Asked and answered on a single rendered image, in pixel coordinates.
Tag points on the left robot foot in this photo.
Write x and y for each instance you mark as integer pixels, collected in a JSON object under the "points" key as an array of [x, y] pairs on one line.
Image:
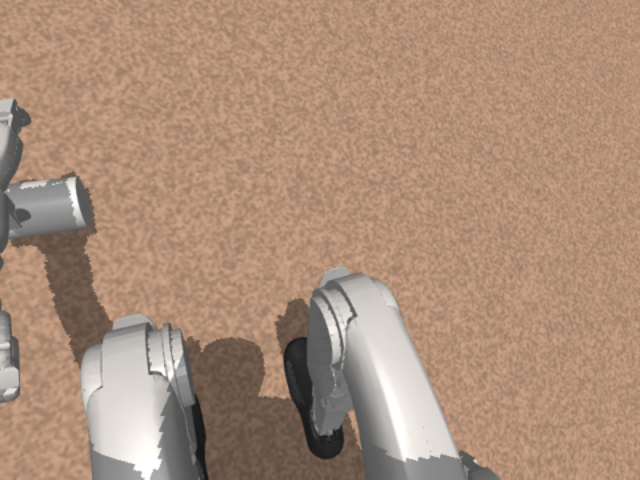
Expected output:
{"points": [[200, 438]]}

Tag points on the left robot arm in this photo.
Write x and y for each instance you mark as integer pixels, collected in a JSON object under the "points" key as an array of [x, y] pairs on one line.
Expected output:
{"points": [[9, 345]]}

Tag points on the left robot hand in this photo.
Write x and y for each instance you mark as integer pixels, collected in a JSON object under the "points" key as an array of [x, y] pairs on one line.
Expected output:
{"points": [[12, 119]]}

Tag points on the can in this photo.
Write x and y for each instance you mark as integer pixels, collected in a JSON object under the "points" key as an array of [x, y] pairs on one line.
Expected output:
{"points": [[55, 205]]}

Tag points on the right robot foot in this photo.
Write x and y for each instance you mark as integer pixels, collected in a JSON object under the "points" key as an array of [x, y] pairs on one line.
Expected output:
{"points": [[300, 388]]}

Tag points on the right robot hand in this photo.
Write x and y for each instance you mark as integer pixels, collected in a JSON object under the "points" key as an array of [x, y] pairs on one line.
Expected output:
{"points": [[473, 470]]}

